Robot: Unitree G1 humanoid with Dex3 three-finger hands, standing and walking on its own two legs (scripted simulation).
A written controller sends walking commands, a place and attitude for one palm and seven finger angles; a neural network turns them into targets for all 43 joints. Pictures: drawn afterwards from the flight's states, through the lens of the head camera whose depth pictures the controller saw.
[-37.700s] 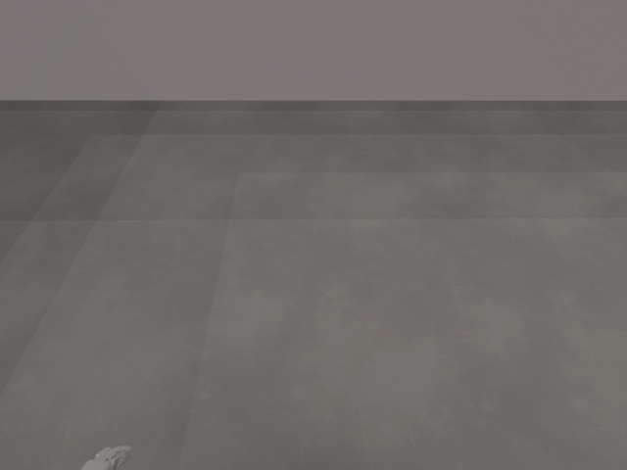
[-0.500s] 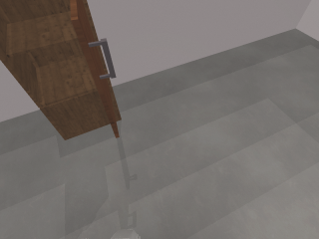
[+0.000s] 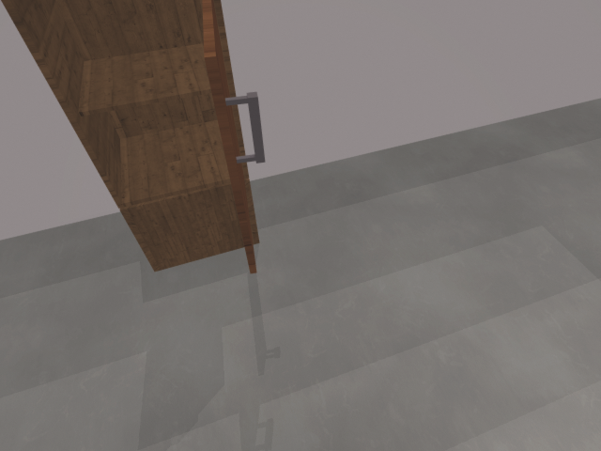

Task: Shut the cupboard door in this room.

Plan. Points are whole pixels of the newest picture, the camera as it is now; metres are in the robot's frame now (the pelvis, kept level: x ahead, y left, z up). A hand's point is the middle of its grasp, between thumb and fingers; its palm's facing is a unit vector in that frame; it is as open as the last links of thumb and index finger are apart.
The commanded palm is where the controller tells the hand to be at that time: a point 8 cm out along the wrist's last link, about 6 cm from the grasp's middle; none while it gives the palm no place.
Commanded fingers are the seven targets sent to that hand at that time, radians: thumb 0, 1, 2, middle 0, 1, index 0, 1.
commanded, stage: stand and wait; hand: left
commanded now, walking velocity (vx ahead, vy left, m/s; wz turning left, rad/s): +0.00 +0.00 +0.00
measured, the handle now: (246, 131) +0.66 +0.16 +0.06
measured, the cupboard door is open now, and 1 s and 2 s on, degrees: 82 82 82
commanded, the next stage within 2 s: look at it before walking up in 0.34 s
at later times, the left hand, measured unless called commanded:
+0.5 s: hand out of the picture +0.00 +0.16 -0.17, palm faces +0.04 -0.98 -0.18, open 7.3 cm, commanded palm none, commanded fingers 0.00 0.90 0.90 -0.20 -0.30 -0.20 -0.30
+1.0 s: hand out of the picture -0.03 +0.15 -0.17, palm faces +0.04 -0.99 -0.14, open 7.4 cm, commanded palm none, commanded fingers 0.00 0.90 0.90 -0.20 -0.30 -0.20 -0.30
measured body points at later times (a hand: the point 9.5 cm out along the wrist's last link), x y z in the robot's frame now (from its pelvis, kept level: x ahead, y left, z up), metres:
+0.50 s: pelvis +0.00 -0.01 +0.01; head +0.01 -0.01 +0.46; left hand +0.00 +0.21 -0.15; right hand -0.02 -0.22 -0.16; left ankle -0.02 +0.12 -0.73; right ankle +0.00 -0.12 -0.73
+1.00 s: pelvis -0.01 +0.00 +0.01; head +0.00 +0.01 +0.46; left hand -0.03 +0.21 -0.16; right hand -0.02 -0.21 -0.15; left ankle -0.02 +0.12 -0.73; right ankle +0.00 -0.12 -0.73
